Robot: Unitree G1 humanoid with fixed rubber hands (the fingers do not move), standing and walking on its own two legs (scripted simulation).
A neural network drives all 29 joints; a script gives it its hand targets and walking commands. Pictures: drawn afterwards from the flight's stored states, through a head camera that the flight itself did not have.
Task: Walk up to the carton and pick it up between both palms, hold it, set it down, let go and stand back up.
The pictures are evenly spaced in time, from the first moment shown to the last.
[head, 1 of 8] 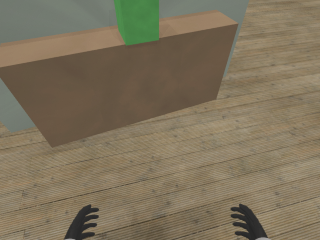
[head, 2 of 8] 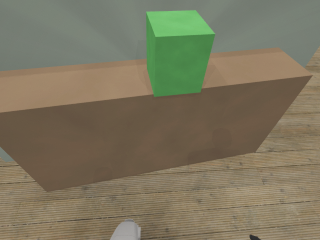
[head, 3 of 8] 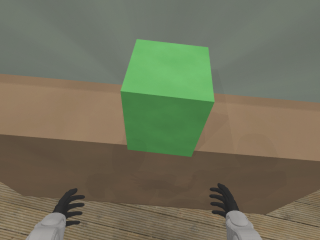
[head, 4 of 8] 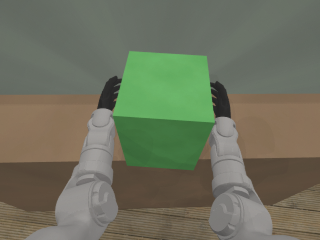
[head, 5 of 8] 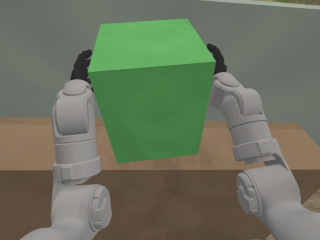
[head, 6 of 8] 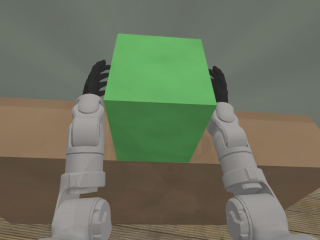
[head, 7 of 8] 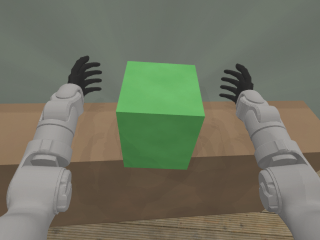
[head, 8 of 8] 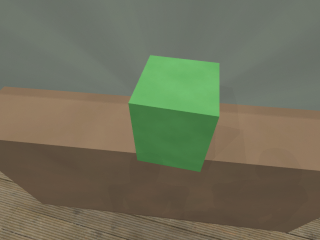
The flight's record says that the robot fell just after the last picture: no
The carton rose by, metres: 0.21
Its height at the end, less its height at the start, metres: +0.00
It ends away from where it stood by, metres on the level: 0.02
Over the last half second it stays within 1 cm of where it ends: yes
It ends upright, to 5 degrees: yes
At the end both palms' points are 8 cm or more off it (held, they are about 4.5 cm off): yes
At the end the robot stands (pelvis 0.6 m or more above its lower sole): yes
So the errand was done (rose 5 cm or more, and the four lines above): yes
